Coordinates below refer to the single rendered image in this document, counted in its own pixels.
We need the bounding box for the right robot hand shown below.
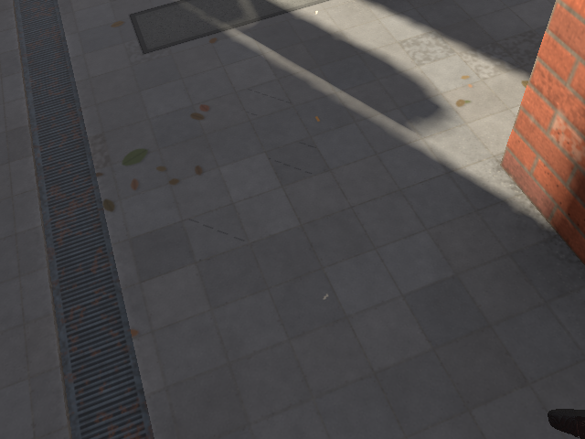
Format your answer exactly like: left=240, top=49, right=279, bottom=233
left=548, top=409, right=585, bottom=439

